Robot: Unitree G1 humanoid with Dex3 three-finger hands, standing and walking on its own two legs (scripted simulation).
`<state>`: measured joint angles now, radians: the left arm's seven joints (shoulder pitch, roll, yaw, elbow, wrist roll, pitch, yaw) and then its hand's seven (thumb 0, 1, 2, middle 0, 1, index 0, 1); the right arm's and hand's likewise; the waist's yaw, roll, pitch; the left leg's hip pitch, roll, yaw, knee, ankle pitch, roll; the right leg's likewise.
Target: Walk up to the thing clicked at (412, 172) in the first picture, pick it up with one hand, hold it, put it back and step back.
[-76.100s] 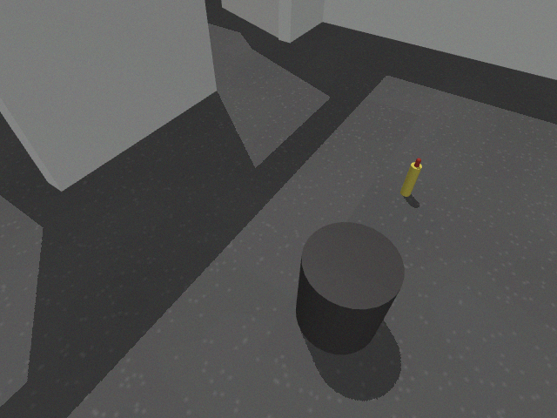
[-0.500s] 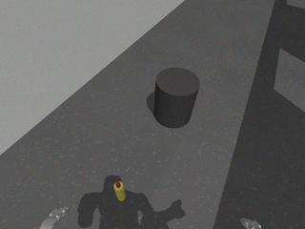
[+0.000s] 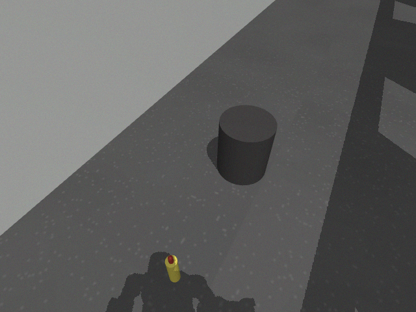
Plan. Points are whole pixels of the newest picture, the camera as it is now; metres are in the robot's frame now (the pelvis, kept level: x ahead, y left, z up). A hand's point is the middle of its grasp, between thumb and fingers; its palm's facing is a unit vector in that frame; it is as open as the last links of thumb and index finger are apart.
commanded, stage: stand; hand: left
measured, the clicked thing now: (172, 267) +0.43 +0.17 -0.66
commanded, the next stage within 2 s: step back in 1.46 s
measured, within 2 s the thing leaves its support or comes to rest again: neither
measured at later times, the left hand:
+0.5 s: hand out of the picture +0.05 +0.23 -0.16, palm faces -0.01 -0.94 -0.34, open 7.4 cm
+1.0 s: hand out of the picture +0.08 +0.23 -0.15, palm faces -0.03 -0.94 -0.34, open 7.4 cm
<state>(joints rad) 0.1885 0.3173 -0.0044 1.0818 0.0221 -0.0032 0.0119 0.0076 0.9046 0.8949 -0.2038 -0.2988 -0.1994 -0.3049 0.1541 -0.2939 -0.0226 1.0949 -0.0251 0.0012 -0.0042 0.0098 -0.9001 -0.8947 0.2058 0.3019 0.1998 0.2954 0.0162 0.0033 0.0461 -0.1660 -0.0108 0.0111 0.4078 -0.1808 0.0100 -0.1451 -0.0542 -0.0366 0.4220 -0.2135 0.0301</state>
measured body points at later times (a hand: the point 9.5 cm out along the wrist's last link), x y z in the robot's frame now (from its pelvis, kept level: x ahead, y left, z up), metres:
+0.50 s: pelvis +0.00 -0.01 +0.00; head +0.00 -0.02 +0.45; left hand +0.05 +0.28 -0.13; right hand +0.06 -0.30 -0.14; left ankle +0.03 +0.11 -0.74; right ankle +0.01 -0.14 -0.74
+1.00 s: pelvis +0.02 -0.01 +0.01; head +0.03 -0.02 +0.46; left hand +0.08 +0.28 -0.13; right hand +0.08 -0.31 -0.14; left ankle +0.03 +0.11 -0.74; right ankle +0.01 -0.14 -0.74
